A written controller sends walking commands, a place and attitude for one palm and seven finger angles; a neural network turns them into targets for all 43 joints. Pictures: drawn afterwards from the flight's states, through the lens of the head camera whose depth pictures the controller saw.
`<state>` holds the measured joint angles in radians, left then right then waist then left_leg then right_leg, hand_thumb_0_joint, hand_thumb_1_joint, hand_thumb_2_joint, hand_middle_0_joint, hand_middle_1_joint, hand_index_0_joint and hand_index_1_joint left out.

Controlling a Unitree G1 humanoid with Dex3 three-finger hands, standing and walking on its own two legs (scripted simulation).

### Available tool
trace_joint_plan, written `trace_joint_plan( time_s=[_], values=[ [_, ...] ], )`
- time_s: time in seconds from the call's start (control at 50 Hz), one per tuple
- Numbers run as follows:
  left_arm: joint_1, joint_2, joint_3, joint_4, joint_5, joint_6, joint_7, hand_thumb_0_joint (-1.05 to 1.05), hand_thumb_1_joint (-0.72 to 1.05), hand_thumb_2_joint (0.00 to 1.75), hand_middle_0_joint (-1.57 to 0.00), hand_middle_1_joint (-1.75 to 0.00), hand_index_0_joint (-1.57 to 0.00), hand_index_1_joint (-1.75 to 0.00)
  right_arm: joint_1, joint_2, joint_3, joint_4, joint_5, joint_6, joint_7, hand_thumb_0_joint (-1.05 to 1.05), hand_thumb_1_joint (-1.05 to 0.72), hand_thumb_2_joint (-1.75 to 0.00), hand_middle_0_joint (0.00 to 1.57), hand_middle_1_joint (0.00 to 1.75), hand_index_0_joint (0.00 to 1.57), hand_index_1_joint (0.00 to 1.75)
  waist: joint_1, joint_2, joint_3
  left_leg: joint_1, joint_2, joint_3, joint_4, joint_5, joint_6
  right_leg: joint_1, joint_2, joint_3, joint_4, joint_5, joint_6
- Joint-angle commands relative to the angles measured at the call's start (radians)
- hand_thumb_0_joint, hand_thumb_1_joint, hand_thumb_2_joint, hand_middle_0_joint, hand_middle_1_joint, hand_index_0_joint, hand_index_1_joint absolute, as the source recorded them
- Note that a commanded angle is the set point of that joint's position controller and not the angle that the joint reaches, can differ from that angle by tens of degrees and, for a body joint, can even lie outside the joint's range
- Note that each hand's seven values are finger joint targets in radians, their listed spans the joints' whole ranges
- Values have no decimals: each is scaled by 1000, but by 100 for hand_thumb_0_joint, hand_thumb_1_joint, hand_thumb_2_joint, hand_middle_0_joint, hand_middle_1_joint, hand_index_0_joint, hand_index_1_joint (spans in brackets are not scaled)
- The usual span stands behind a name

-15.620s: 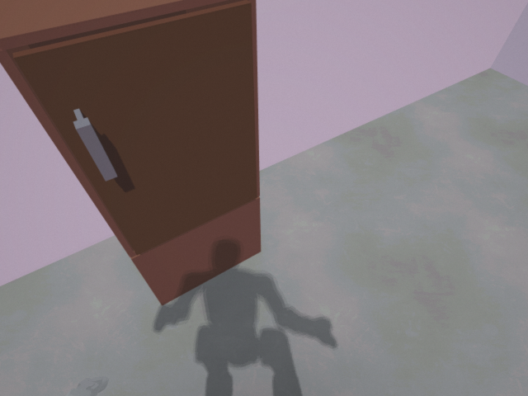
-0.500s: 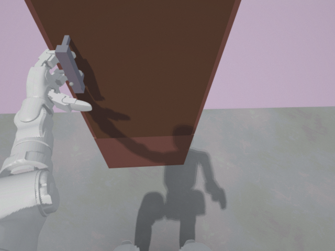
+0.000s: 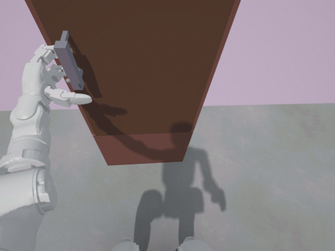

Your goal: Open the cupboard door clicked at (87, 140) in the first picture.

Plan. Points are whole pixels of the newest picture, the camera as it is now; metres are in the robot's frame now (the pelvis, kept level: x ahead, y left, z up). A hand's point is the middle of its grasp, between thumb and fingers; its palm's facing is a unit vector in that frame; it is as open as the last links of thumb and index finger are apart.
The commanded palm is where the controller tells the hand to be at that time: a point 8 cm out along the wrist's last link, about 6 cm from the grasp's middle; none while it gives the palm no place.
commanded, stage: close the thumb around the handle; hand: left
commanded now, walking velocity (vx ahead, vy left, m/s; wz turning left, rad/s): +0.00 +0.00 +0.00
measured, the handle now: (72, 61) +0.55 +0.20 +0.11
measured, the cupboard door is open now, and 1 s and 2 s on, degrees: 0 8 39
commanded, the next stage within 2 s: pull the door open along its arc in 0.52 s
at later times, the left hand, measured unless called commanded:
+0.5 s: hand (70, 80) +0.49 +0.20 +0.10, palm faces +0.01 -1.00 +0.00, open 7.3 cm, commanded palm +0.46 +0.24 +0.10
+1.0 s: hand (73, 97) +0.44 +0.18 +0.10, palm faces -0.02 -1.00 +0.00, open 7.3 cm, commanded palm +0.38 +0.23 +0.10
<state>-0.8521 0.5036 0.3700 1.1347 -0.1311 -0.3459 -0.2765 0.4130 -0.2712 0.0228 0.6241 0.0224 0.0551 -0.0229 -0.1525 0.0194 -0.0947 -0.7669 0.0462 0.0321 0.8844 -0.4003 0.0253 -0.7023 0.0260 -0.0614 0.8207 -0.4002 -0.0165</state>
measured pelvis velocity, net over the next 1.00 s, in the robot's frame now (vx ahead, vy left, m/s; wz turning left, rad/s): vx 0.02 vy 0.00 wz -0.02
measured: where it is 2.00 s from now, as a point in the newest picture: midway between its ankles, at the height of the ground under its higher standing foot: outside the picture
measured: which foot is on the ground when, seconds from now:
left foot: down 0.00-1.00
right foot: down 0.00-1.00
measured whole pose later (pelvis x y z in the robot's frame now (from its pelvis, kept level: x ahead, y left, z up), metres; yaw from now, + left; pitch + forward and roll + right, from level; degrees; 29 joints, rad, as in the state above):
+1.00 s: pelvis +0.02 +0.00 +0.01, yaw -1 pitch +13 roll -1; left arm -0.51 0.37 0.32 0.77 -0.22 -0.29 -0.26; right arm 0.40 -0.26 0.01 0.57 0.05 0.08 -0.01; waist -0.10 0.03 -0.13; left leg -0.64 0.05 0.06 0.82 -0.40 0.02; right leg -0.60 0.03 -0.03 0.77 -0.41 -0.02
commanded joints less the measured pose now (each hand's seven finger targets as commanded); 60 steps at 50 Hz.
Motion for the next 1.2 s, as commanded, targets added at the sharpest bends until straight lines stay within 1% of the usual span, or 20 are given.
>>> trace_joint_plan(
  time_s=[0.0, 0.04, 0.1, 0.3, 0.34, 0.38, 0.4, 0.54, 0.56, 0.58, 0.62, 0.74, 0.82, 0.92, 1.02, 1.04, 1.1, 1.14, 1.16, 1.18],
  values=[
    [-452, 222, 14, -189, -18, -59, 3, 0, 6, 54, -34, -126, -34, -126, 113, -178, -60, -60, -1, -21, -10, 0, -90, -90, 20, 30, 20, 30, -7, 86, -383, 359, -22, -77, -75, 353, 9, 63, 34, 25, -85, 315, 2],
    [-471, 231, 18, -176, -17, -47, 6, 0, 17, 59, -35, -127, -35, -127, 116, -179, -60, -60, 0, -21, -11, 0, -90, -90, 20, 30, 20, 30, -10, 72, -365, 333, -24, -74, -82, 324, 11, 73, 32, 26, -90, 303, 4],
    [-479, 263, 48, -237, -14, -68, 13, 0, 34, 66, -36, -129, -36, -129, 116, -177, -62, -65, -4, -23, -11, 0, -90, -90, 20, 30, 20, 30, 8, 116, -445, 385, -24, -76, -70, 388, 7, 88, 32, 29, -74, 342, 0],
    [-445, 190, -3, -216, -19, -58, 10, 0, 90, 90, -40, -135, -40, -135, 109, -173, -62, -64, -2, -16, -4, 0, -90, -90, 20, 30, 20, 30, -2, 85, -397, 384, -19, -82, -70, 403, 5, 63, 36, 18, -76, 340, 1],
    [-457, 187, -5, -220, -18, -56, 13, 0, 90, 90, -40, -135, -40, -135, 109, -173, -64, -63, -2, -18, -5, 0, -90, -90, 20, 30, 20, 30, -3, 87, -388, 376, -21, -79, -73, 384, 6, 67, 35, 21, -80, 335, 1],
    [-432, 233, 42, -223, -17, -60, 19, 0, 90, 90, -40, -135, -40, -135, 114, -176, -63, -65, -4, -17, -6, 0, -90, -90, 20, 30, 20, 30, 15, 81, -426, 382, -23, -79, -69, 411, 7, 89, 34, 23, -71, 358, -1],
    [-451, 210, 14, -226, -17, -60, 18, 0, 90, 90, -40, -135, -40, -135, 107, -172, -62, -64, -2, -16, -6, 0, -90, -90, 20, 30, 20, 30, 2, 95, -406, 377, -24, -75, -69, 405, 7, 82, 32, 24, -75, 358, 1],
    [-420, 192, 10, -254, -18, -71, 26, 0, 90, 90, -40, -135, -40, -135, 101, -167, -64, -72, -4, -17, -2, 0, -90, -90, 20, 30, 20, 30, 14, 83, -427, 384, -26, -73, -70, 408, 6, 103, 35, 24, -73, 366, 0],
    [-421, 226, 38, -266, -20, -78, 30, 0, 90, 90, -40, -135, -40, -135, 106, -171, -64, -71, -5, -17, -3, 0, -90, -90, 20, 30, 20, 30, 22, 83, -434, 381, -27, -75, -67, 426, 7, 122, 34, 26, -70, 382, -3],
    [-409, 204, 19, -261, -15, -77, 26, 0, 90, 90, -40, -135, -40, -135, 98, -168, -63, -75, -2, -17, -2, 0, -90, -90, 20, 30, 20, 30, 19, 100, -444, 391, -27, -72, -67, 428, 5, 109, 33, 27, -68, 386, 0],
    [-461, 194, 0, -230, -13, -71, 26, 0, 90, 90, -40, -135, -40, -135, 98, -169, -60, -64, -1, -16, -4, 0, -90, -90, 20, 30, 20, 30, -3, 73, -379, 353, -26, -73, -71, 365, 8, 87, 33, 26, -80, 345, 2],
    [-302, 173, 2, -292, -31, -67, 9, 0, 90, 90, -40, -135, -40, -135, 75, -165, -64, -95, 2, -17, -2, 0, -90, -90, 20, 30, 20, 30, 44, 98, -435, 382, -29, -59, -79, 398, 6, 136, 31, 26, -77, 375, -3],
    [-163, 157, 8, -389, -60, -50, -2, 0, 90, 90, -40, -135, -40, -135, 51, -159, -68, -129, 11, -14, 2, 0, -90, -90, 20, 30, 20, 30, 74, 66, -452, 381, -31, -47, -93, 440, 8, 210, 33, 26, -80, 440, -2],
    [106, 74, -16, -549, -113, -4, -6, 0, 90, 90, -40, -135, -40, -135, -2, -142, -68, -183, 26, -20, 8, 0, -90, -90, 20, 30, 20, 30, 114, 1, -394, 346, -38, -22, -128, 444, 16, 301, 27, 25, -103, 502, 0],
    [418, -21, -59, -813, -146, 32, 12, 0, 90, 90, -40, -135, -40, -135, -73, -122, -66, -237, 35, -48, 22, 0, -90, -90, 20, 30, 20, 30, 156, 7, -346, 361, -44, -4, -157, 466, 16, 359, 17, 22, -113, 559, 2],
    [413, -53, 65, -919, -206, 46, 152, 0, 90, 90, -40, -135, -40, -135, -124, -85, -65, -242, 31, -64, 26, 0, -90, -90, 20, 30, 20, 30, 246, 0, -345, 333, -51, 0, -168, 461, 3, 379, 19, 7, -121, 530, 0],
    [647, -215, -77, -1063, -148, 91, 304, 0, 90, 90, -40, -135, -40, -135, -154, -77, -58, -248, 22, -92, 50, 0, -90, -90, 20, 30, 20, 30, 206, 16, -271, 376, -42, -4, -186, 485, -9, 354, 17, -15, -119, 505, 0],
    [752, -216, -72, -1176, -109, 108, 386, 0, 90, 90, -40, -135, -40, -135, -174, -73, -61, -254, 12, -88, 54, 0, -90, -90, 20, 30, 20, 30, 212, -16, -285, 386, -40, 0, -189, 504, -10, 392, 12, -8, -115, 538, 1],
    [811, -211, -74, -1229, -83, 113, 428, 0, 90, 90, -40, -135, -40, -135, -179, -71, -62, -260, 3, -85, 53, 0, -90, -90, 20, 30, 20, 30, 216, -76, -295, 387, -39, -7, -190, 514, -8, 421, 10, -10, -113, 548, 2],
    [868, -264, -124, -1288, -57, 127, 460, 0, 90, 90, -40, -135, -40, -135, -203, -59, -60, -271, 2, -79, 57, 0, -90, -90, 20, 30, 20, 30, 213, -41, -283, 402, -38, 2, -195, 514, -8, 417, 5, -6, -116, 554, 3]
  ],
)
